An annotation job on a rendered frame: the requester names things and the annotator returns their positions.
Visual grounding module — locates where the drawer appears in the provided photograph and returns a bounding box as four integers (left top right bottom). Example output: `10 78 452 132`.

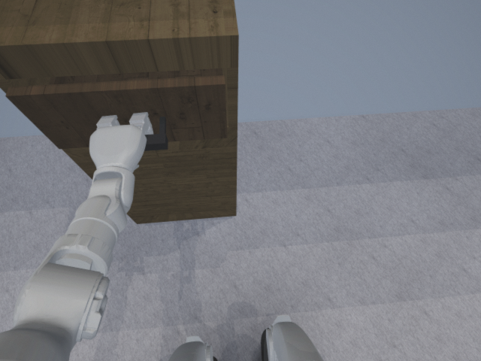
6 68 227 149

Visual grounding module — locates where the handle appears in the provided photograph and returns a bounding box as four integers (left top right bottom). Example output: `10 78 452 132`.
144 117 168 151

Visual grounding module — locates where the robot left forearm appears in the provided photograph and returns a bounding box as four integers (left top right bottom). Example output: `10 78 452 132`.
13 166 135 327

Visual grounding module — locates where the robot shin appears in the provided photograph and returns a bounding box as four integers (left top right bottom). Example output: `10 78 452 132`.
272 315 291 326
186 335 204 343

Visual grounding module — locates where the robot left upper arm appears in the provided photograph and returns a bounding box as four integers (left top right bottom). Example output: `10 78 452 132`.
0 262 110 361

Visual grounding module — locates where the robot left hand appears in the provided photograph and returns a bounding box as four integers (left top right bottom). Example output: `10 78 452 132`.
89 112 153 173

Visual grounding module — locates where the left robot shin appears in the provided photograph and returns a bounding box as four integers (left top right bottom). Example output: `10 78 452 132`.
186 335 204 343

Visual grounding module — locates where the cabinet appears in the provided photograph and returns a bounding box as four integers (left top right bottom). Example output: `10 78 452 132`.
0 0 239 224

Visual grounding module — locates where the right robot shin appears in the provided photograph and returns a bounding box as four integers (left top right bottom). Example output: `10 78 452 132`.
272 315 291 326

